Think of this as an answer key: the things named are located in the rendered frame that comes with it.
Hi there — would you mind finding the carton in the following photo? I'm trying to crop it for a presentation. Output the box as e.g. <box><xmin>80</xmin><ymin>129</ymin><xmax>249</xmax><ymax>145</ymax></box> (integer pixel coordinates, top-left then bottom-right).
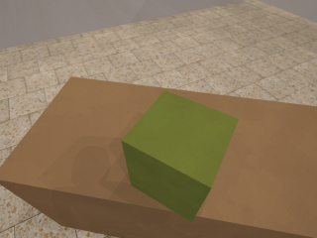
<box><xmin>121</xmin><ymin>90</ymin><xmax>239</xmax><ymax>222</ymax></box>

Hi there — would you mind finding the pedestal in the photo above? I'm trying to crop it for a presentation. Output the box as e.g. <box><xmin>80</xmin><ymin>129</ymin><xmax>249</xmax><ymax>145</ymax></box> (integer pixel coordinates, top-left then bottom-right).
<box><xmin>0</xmin><ymin>76</ymin><xmax>317</xmax><ymax>238</ymax></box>

